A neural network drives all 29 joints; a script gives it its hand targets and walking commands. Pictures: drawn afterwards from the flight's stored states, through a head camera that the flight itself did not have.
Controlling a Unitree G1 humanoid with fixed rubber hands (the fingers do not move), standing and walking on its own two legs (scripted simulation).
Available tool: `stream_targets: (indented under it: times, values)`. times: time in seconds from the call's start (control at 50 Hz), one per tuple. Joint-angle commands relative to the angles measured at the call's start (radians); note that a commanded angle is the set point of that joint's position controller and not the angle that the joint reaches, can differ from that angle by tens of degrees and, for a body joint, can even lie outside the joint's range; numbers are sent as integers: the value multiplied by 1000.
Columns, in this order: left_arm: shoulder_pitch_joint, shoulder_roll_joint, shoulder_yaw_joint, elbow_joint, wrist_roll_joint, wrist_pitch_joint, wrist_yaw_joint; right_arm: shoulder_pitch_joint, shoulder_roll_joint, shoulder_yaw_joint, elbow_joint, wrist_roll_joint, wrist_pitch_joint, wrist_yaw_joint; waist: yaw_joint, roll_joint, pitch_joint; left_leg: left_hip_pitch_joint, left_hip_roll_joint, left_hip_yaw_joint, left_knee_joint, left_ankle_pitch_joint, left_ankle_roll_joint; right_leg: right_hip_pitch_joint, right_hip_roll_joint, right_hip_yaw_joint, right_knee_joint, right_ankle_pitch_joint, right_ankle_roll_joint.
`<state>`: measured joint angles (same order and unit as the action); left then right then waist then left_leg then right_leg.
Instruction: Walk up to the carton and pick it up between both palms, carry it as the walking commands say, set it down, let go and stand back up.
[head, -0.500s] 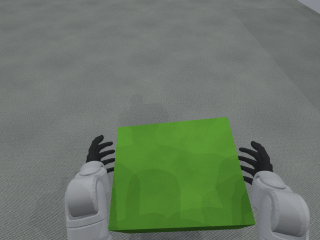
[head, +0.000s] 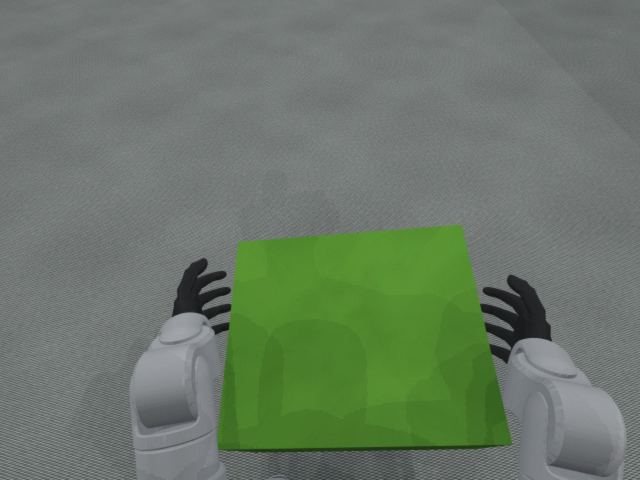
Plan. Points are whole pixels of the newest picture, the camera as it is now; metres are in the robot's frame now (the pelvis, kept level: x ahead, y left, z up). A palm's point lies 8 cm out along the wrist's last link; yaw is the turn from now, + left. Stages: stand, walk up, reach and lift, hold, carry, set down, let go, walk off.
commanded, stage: carry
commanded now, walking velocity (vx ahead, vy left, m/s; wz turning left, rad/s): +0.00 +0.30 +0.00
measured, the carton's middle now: (354, 343) +0.29 -0.01 +0.01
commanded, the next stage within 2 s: none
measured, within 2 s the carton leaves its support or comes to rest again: neither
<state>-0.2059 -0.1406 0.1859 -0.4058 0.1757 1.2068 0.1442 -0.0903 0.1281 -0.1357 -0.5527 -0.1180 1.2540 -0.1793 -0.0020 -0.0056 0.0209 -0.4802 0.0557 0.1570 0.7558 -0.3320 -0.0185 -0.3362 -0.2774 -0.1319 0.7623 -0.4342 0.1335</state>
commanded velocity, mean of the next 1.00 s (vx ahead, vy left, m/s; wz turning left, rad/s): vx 0.00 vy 0.02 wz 0.00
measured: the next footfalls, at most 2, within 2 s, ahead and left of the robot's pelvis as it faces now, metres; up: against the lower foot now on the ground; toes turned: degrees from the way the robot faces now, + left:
right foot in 0.40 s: -0.03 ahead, -0.01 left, +0.00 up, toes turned -16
left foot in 0.52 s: +0.04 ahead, +0.26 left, +0.00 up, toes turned +9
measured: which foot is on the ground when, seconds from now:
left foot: down 0.00-0.38, up 0.40-0.50, down 0.52-1.00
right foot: up 0.00-0.38, down 0.40-0.52, up 0.54-1.00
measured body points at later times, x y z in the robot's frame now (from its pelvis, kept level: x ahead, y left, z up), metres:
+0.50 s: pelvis -0.04 +0.16 +0.02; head +0.00 +0.17 +0.47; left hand +0.25 +0.33 +0.09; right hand +0.22 -0.03 +0.11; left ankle -0.01 +0.23 -0.69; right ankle -0.07 +0.01 -0.71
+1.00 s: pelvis -0.10 +0.21 +0.03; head -0.09 +0.23 +0.47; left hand +0.19 +0.38 +0.11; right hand +0.15 +0.02 +0.12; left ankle +0.00 +0.25 -0.71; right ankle -0.16 +0.09 -0.67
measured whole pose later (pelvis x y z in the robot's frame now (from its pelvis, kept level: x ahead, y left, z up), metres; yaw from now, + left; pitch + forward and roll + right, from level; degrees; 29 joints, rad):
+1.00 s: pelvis -0.10 +0.21 +0.03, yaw -4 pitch +2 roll -3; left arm -0.20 -0.14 0.19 -0.42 0.17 1.25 0.17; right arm -0.10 0.13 -0.14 -0.51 -0.10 1.28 -0.18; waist 0.01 0.00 -0.04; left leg -0.43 0.06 0.22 0.53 -0.15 0.11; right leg -0.33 -0.03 -0.17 0.86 -0.49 0.07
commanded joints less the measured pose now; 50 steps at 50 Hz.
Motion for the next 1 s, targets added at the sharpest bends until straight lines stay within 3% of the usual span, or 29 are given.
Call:
stream_targets:
  times: [0.0, 0.04, 0.1, 0.14, 0.22, 0.24, 0.26, 0.28, 0.3, 0.32, 0.34, 0.36, 0.38, 0.4, 0.42, 0.44, 0.46, 0.48, 0.5, 0.52, 0.54, 0.6, 0.64, 0.66, 0.74, 0.76, 0.82, 0.92, 0.98]
  values:
    - [-361, -987, -826, -212, -525, 24, -265, -542, 948, 754, -154, 485, -21, 290, -19, 242, -435, 396, 344, -287, -362, 536, 140, -295, 157, 24, 548, -326, -75]
    - [-449, -1031, -868, -246, -559, 11, -272, -543, 966, 738, -156, 468, -34, 298, -12, 148, -413, 376, 276, -211, -380, 335, 100, -300, 135, 42, 586, -204, -89]
    - [-465, -1043, -902, -250, -566, 13, -262, -503, 954, 696, -105, 452, -41, 306, -11, 211, -445, 493, 234, -154, -335, 575, 82, -298, 168, 9, 544, -125, -78]
    - [-503, -1040, -902, -263, -565, 9, -259, -520, 973, 697, -93, 457, -41, 309, -15, 150, -443, 516, 266, -219, -389, 562, 57, -279, 186, 11, 496, -124, -79]
    - [-481, -1039, -881, -216, -547, 17, -251, -525, 966, 693, -85, 455, -39, 307, -14, 145, -437, 555, 268, -245, -424, 644, -1, -250, 200, 26, 387, -98, -85]
    - [-461, -1037, -878, -203, -539, 18, -249, -519, 951, 687, -95, 456, -41, 306, -9, 184, -461, 566, 255, -222, -440, 682, -47, -220, 203, 12, 346, -100, -83]
    - [-432, -1042, -866, -188, -531, 18, -249, -531, 955, 702, -109, 466, -41, 308, -4, 190, -466, 550, 240, -186, -465, 768, -111, -165, 207, -22, 259, -130, -86]
    - [-445, -1048, -866, -188, -527, 19, -245, -534, 958, 697, -99, 467, -38, 308, 2, 249, -464, 529, 196, -107, -506, 906, -221, -66, 234, -97, 115, -151, -82]
    - [-429, -1038, -862, -183, -521, 18, -243, -534, 952, 705, -108, 472, -38, 308, 21, 309, -477, 498, 153, -20, -539, 1069, -382, 68, 267, -205, -107, -192, -74]
    - [-398, -1042, -860, -189, -521, 18, -242, -554, 947, 717, -143, 478, -41, 309, 72, 341, -503, 382, 77, 99, -426, 1337, -594, 318, 280, -274, -423, -229, -101]
    - [-396, -1019, -835, -207, -518, 18, -240, -506, 946, 727, -123, 479, -45, 306, 108, 165, -520, 324, -8, 122, 4, 1551, -698, 478, 177, -237, -708, -18, -162]
    - [-408, -1073, -817, -201, -519, 0, -245, -529, 959, 743, -155, 505, -47, 306, 71, -505, -626, 223, 118, -176, 724, 76, -411, 479, -238, 282, -555, 460, -269]
    - [-365, -1094, -823, -163, -519, -1, -245, -611, 969, 757, -169, 511, -58, 310, 49, -391, -471, -94, 125, -419, 653, -297, -206, 376, -201, 368, -385, 536, -326]
    - [-406, -1032, -850, -214, -531, 5, -254, -564, 949, 727, -146, 474, -71, 295, 24, -159, -454, -97, 100, -395, 507, -308, -109, 304, -159, 319, -357, 479, -262]
    - [-463, -1043, -876, -249, -541, 5, -261, -565, 956, 741, -185, 477, -70, 292, -13, -25, -369, -24, 118, -324, 75, -257, -8, 180, -143, 208, -231, 659, -168]
    - [-494, -1041, -868, -260, -535, 13, -259, -550, 961, 743, -177, 465, -58, 290, -14, -23, -344, 62, 50, -152, -221, -138, 0, 177, -51, 114, -169, 662, -122]
    - [-501, -1048, -876, -274, -541, 13, -256, -586, 967, 744, -195, 469, -52, 291, -26, -26, -367, 224, 16, -33, -373, 134, -16, 139, 30, 18, -108, 544, -100]
    - [-470, -996, -860, -288, -535, 14, -255, -584, 947, 743, -191, 467, -41, 289, -17, 64, -440, 468, 98, -78, -334, 383, -16, -8, 100, -10, -77, 260, -90]
    - [-431, -1000, -832, -247, -522, 23, -254, -596, 936, 745, -192, 470, -37, 287, -22, 220, -459, 574, 315, -327, -353, 733, 58, -177, 169, -25, 91, -162, -55]
    - [-380, -985, -815, -214, -508, 32, -253, -567, 920, 733, -188, 463, -27, 284, -8, 197, -455, 482, 383, -318, -367, 722, 111, -124, 164, 14, 189, -262, -56]
    - [-365, -993, -807, -167, -498, 38, -254, -566, 919, 723, -167, 466, -16, 284, -9, 155, -435, 418, 379, -302, -391, 523, 107, -130, 169, 54, 263, -227, -68]
    - [-441, -1000, -837, -141, -523, 42, -261, -567, 911, 706, -126, 445, -9, 290, -10, 86, -353, 314, 322, -282, -507, 5, 33, -176, 162, 71, 333, -79, -82]
    - [-477, -1009, -858, -153, -525, 42, -257, -586, 910, 688, -107, 445, -11, 296, -6, 169, -347, 344, 312, -266, -507, 46, 10, -182, 169, 64, 327, -57, -91]
    - [-477, -1006, -869, -148, -525, 45, -253, -553, 896, 671, -85, 432, -10, 297, -6, 190, -356, 374, 312, -260, -494, 172, 9, -188, 170, 62, 311, -59, -97]
    - [-484, -1007, -874, -139, -520, 54, -241, -532, 900, 646, -49, 427, -5, 299, -9, 200, -387, 445, 285, -244, -489, 293, -2, -161, 212, 42, 248, -54, -94]
    - [-459, -1001, -862, -123, -511, 52, -245, -552, 894, 659, -73, 429, -11, 297, -10, 158, -401, 452, 294, -241, -484, 291, 22, -149, 201, 52, 221, -64, -95]
    - [-443, -988, -848, -113, -505, 55, -245, -524, 881, 657, -59, 420, -6, 299, -14, 172, -394, 425, 289, -238, -517, 155, 67, -126, 216, 44, 149, -75, -100]
    - [-435, -989, -827, -108, -501, 54, -251, -562, 887, 673, -86, 424, -7, 296, -15, 166, -423, 413, 283, -233, -559, -13, 84, -63, 233, 25, 34, -84, -121]
    - [-444, -980, -819, -125, -506, 52, -254, -534, 893, 677, -79, 411, -4, 292, -20, 163, -449, 431, 274, -211, -542, 57, 97, -24, 253, -2, -101, -76, -131]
